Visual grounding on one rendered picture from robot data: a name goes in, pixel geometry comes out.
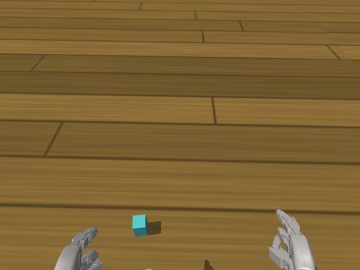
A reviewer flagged left robot hand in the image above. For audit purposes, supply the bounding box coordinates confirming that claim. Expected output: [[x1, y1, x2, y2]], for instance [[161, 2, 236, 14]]
[[54, 227, 103, 270]]

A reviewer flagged carton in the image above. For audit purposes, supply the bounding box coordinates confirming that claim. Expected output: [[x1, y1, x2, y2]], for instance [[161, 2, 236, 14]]
[[132, 214, 148, 237]]

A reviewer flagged right robot hand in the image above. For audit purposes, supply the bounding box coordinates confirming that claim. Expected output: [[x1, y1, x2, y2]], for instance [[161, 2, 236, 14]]
[[269, 209, 316, 270]]

